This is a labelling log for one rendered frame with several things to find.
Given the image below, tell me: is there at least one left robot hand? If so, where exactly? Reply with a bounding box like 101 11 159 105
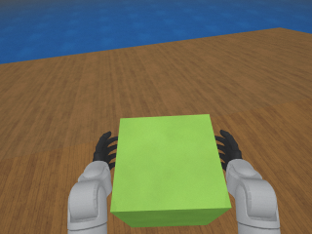
93 131 118 170

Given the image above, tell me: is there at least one right robot hand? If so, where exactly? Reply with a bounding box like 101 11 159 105
214 130 243 171

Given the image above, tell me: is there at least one robot right forearm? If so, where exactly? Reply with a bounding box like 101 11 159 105
225 159 281 234

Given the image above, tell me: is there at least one robot left forearm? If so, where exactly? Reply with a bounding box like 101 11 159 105
67 161 112 234

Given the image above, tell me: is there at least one carton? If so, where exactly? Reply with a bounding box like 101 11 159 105
110 114 232 228

